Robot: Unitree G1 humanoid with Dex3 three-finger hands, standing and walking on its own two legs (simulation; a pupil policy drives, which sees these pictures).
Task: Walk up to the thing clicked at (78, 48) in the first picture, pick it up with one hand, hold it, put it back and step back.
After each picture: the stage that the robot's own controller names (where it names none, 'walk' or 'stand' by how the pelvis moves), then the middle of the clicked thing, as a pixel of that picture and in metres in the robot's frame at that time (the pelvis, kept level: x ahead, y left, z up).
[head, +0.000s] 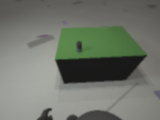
stand; (79, 46) +0.79 +0.16 -0.10
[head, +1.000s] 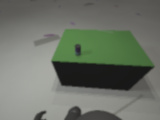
rise first; (77, 49) +0.72 +0.19 -0.08
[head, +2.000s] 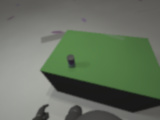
rise first; (71, 61) +0.51 +0.22 -0.08
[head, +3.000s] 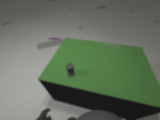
stand; (70, 69) +0.47 +0.19 -0.10
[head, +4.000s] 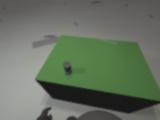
stand; (67, 68) +0.46 +0.22 -0.10
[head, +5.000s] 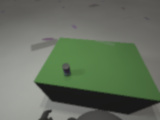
stand; (66, 69) +0.46 +0.22 -0.10
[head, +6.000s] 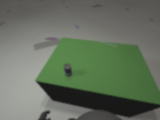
stand; (68, 69) +0.46 +0.22 -0.10
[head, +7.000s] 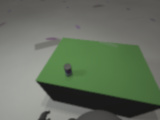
stand; (68, 70) +0.46 +0.22 -0.10
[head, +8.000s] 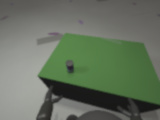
rise first; (70, 66) +0.47 +0.20 -0.10
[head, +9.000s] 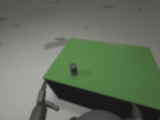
go down; (73, 69) +0.47 +0.19 -0.10
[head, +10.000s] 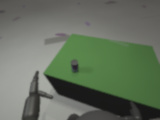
go down; (74, 66) +0.49 +0.18 -0.09
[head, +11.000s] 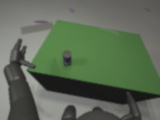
go down; (67, 58) +0.49 +0.17 -0.03
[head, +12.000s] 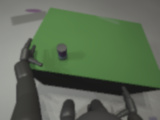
close in; (62, 52) +0.49 +0.18 -0.01
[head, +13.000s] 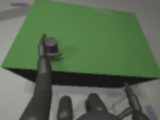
close; (52, 47) +0.51 +0.19 +0.03
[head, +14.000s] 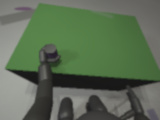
lift; (52, 53) +0.47 +0.20 +0.02
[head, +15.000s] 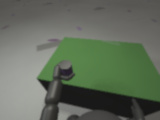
lift; (67, 70) +0.32 +0.16 +0.13
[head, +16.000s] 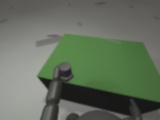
hold; (66, 71) +0.32 +0.17 +0.08
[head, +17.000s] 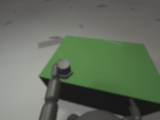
hold; (65, 69) +0.33 +0.17 +0.11
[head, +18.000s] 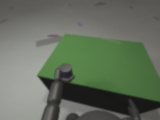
hold; (67, 73) +0.32 +0.16 +0.07
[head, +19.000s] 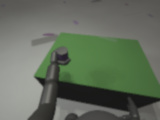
crouch; (63, 56) +0.41 +0.18 +0.12
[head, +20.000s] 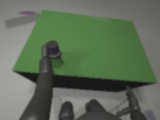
lower; (54, 50) +0.49 +0.19 +0.03
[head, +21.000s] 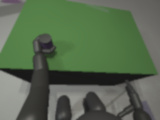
lower; (47, 44) +0.52 +0.20 +0.03
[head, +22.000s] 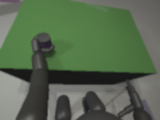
lower; (46, 43) +0.53 +0.20 +0.03
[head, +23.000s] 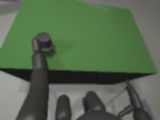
lower; (46, 43) +0.53 +0.20 +0.03
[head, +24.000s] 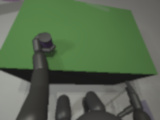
rest; (47, 43) +0.53 +0.20 +0.03
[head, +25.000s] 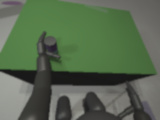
withdraw; (51, 46) +0.51 +0.17 +0.03
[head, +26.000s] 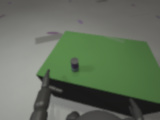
sink last; (74, 64) +0.47 +0.15 -0.04
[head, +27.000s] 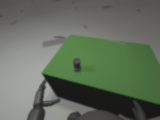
stand; (77, 64) +0.50 +0.16 -0.05
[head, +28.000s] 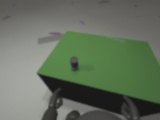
stand; (74, 63) +0.48 +0.16 -0.04
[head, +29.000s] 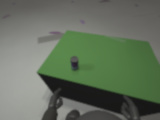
stand; (74, 63) +0.48 +0.16 -0.04
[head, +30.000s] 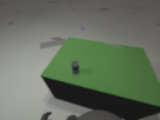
stand; (75, 67) +0.50 +0.16 -0.09
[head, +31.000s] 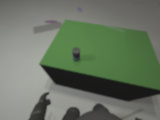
walk; (76, 54) +0.54 +0.13 -0.07
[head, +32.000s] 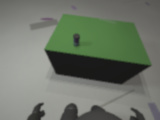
walk; (76, 40) +0.73 +0.18 -0.08
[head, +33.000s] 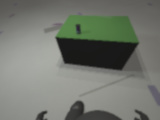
walk; (78, 29) +1.08 +0.27 -0.07
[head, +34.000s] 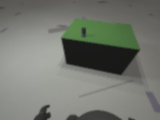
stand; (83, 32) +1.13 +0.15 -0.09
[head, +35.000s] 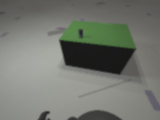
stand; (80, 33) +1.14 +0.18 -0.10
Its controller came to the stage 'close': yes
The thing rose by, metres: 0.22
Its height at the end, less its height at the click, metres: +0.00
